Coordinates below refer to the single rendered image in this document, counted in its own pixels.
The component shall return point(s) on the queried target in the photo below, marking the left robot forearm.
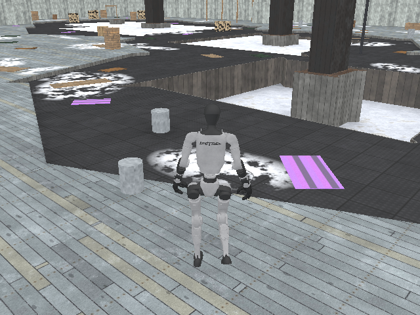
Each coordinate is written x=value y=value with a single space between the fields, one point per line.
x=179 y=173

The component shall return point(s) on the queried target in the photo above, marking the right robot forearm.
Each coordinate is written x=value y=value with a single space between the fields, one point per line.
x=243 y=176

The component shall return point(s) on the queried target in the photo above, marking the right robot foot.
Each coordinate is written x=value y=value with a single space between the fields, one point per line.
x=226 y=260

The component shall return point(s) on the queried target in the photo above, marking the robot torso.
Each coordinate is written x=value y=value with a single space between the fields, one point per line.
x=210 y=153

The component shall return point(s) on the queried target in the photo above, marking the left robot hand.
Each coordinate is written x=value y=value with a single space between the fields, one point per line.
x=182 y=184

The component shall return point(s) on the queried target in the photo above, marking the robot right upper arm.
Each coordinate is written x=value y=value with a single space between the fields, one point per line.
x=235 y=150

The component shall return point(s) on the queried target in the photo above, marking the robot left upper arm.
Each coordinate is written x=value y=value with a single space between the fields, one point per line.
x=187 y=148

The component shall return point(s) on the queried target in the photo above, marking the right robot hand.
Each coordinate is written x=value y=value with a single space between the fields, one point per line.
x=245 y=190

